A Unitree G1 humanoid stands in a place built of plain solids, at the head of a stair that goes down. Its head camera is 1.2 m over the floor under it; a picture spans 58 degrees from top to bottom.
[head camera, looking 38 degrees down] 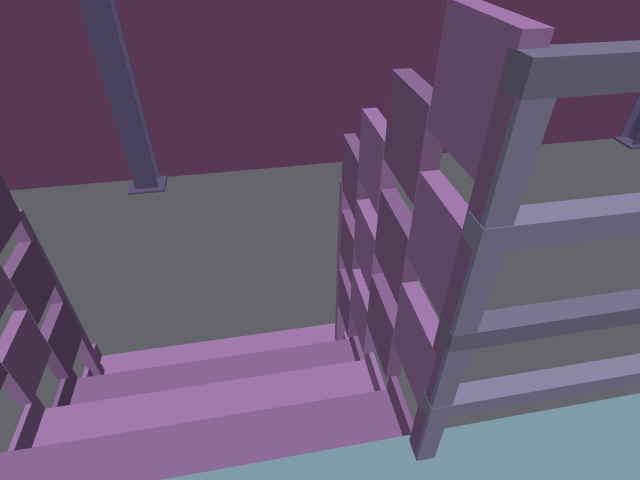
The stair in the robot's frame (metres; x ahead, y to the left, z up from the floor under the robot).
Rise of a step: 0.17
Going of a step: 0.26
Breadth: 1.32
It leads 10 degrees to the left of straight ahead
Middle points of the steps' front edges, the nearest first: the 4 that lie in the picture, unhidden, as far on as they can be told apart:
0.78 0.39 -0.17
1.04 0.44 -0.35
1.29 0.48 -0.52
1.55 0.53 -0.70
